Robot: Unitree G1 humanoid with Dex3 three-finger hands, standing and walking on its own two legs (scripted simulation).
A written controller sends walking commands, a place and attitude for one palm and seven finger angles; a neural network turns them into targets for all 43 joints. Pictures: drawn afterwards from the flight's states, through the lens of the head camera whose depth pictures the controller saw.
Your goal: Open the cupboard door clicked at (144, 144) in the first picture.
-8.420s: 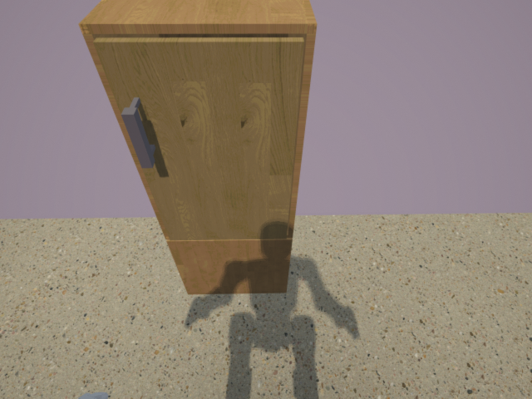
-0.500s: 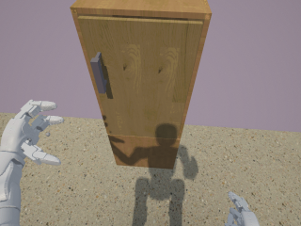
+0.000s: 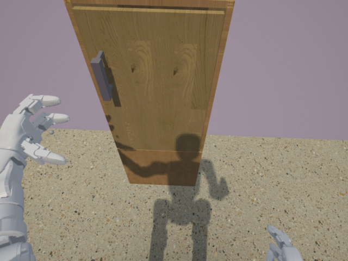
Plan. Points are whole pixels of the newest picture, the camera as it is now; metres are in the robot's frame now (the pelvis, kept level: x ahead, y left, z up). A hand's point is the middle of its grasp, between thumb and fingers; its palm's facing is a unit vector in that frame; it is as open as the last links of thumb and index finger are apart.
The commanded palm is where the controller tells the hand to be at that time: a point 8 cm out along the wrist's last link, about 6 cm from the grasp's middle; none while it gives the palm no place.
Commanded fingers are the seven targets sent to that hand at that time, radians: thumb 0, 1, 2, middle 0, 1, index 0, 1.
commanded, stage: move the hooked fingers beside the handle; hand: left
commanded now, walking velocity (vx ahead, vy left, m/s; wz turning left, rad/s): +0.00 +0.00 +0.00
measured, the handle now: (104, 76) +0.57 +0.24 +0.09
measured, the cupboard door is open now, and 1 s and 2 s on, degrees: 0 0 0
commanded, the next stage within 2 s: none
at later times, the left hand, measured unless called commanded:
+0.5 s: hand (64, 110) +0.42 +0.29 +0.11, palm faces +0.01 -1.00 +0.00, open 14.0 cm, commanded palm +0.40 +0.34 +0.11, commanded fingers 0.00 -0.50 0.30 -0.30 -1.20 -0.30 -1.20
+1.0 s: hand (68, 93) +0.48 +0.30 +0.10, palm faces +0.00 -1.00 +0.00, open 14.0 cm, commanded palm +0.47 +0.35 +0.10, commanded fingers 0.00 -0.50 0.30 -0.30 -1.20 -0.30 -1.20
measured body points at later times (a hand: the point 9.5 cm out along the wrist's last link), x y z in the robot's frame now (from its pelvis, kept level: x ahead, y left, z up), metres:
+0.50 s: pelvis +0.00 +0.01 -0.01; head +0.07 +0.02 +0.44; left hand +0.41 +0.34 +0.11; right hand +0.07 -0.26 -0.11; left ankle -0.03 +0.10 -0.72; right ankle +0.04 -0.10 -0.72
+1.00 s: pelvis +0.01 +0.02 -0.01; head +0.11 +0.05 +0.42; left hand +0.48 +0.36 +0.10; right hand +0.03 -0.25 -0.11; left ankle -0.03 +0.10 -0.72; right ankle +0.04 -0.10 -0.72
